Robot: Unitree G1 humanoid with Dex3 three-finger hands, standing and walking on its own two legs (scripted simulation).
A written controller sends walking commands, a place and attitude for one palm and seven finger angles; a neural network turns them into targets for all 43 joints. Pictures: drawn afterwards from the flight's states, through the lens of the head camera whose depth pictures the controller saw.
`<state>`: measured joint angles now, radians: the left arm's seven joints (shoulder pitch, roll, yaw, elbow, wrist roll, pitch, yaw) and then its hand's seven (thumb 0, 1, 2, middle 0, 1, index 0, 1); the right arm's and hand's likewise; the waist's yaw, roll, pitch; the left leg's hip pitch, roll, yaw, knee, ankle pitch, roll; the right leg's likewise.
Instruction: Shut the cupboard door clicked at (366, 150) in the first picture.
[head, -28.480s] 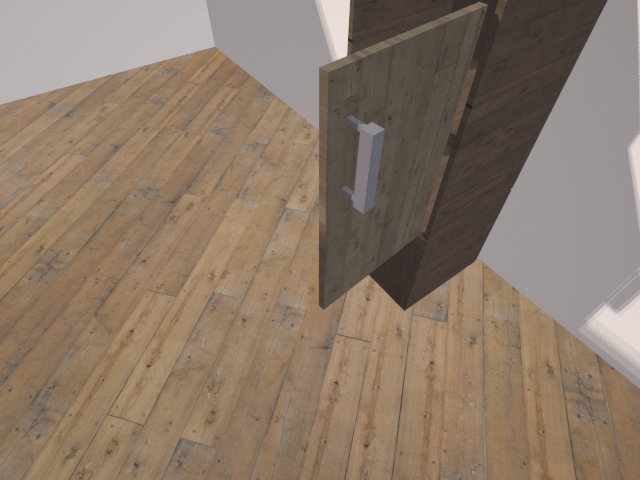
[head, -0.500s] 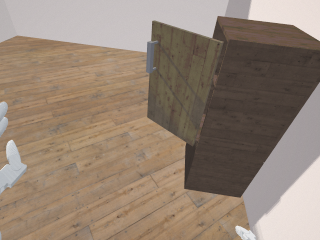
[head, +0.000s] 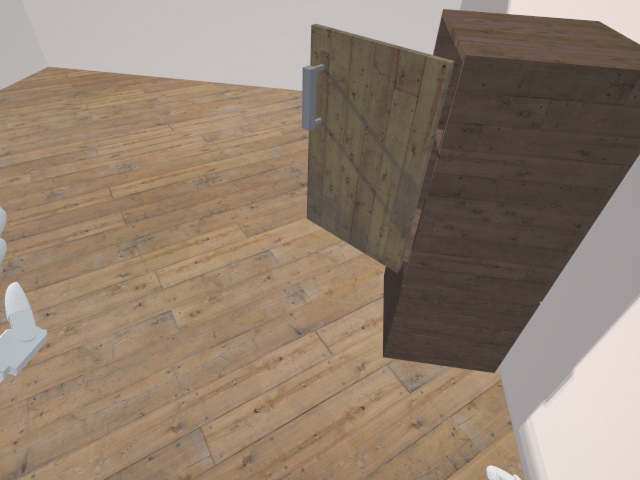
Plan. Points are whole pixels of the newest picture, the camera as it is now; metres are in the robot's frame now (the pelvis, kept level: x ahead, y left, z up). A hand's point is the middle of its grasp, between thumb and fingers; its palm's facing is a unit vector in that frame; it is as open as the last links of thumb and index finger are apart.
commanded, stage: let the arm hang, fingers relaxed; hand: left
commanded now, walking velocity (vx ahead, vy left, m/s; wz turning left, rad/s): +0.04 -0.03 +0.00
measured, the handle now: (314, 97) +0.98 +0.09 +0.09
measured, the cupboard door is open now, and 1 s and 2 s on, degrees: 56 56 56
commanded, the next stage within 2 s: look to check the result in 1.12 s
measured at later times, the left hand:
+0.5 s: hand out of the picture -0.01 +0.22 -0.17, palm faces +0.08 -0.97 -0.22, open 7.1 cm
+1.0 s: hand out of the picture +0.00 +0.21 -0.17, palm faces +0.05 -0.98 -0.18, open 7.4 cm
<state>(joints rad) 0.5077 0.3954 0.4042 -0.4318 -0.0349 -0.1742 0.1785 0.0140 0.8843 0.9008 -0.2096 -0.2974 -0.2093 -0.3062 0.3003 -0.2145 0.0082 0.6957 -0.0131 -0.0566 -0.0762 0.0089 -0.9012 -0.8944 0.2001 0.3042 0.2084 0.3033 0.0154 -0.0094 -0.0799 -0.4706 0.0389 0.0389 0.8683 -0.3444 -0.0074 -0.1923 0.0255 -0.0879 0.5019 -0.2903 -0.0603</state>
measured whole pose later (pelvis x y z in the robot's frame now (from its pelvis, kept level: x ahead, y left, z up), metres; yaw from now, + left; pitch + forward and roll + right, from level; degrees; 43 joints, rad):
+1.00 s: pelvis +0.01 +0.05 +0.01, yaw +1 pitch -2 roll +0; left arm 0.31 0.13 0.00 1.14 0.01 0.00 0.03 0.00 0.91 0.90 -0.20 -0.29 -0.20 -0.30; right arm 0.31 -0.14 0.00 1.13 -0.02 0.00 -0.03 0.00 -0.91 -0.89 0.20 0.30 0.20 0.30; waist -0.01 0.01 0.00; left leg -0.21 0.00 0.09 0.40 -0.16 0.04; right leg -0.13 -0.05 -0.05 0.41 -0.25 0.03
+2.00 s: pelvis +0.02 +0.03 +0.01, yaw +2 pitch -1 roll +0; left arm 0.20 0.23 0.02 1.11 0.01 0.00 0.03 0.01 0.91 0.90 -0.20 -0.29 -0.20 -0.30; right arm 0.20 -0.23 -0.01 1.10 -0.01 0.01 -0.02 0.00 -0.91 -0.89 0.20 0.30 0.20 0.30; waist -0.02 0.01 0.04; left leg -0.23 0.01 0.06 0.42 -0.17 0.01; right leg -0.12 -0.03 -0.08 0.41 -0.27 0.01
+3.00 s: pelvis +0.02 +0.04 -0.02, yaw +41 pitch +1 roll +2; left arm 0.29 0.25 0.07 0.92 0.02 0.02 -0.01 0.01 0.90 0.90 -0.20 -0.30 -0.20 -0.30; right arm 0.16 -0.25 -0.05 0.88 -0.03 0.01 0.03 0.00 -0.91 -0.89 0.19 0.30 0.20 0.30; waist 0.00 -0.06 0.10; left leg -0.32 0.00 0.07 0.62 -0.29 0.02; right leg -0.27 -0.17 -0.14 0.85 -0.53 0.06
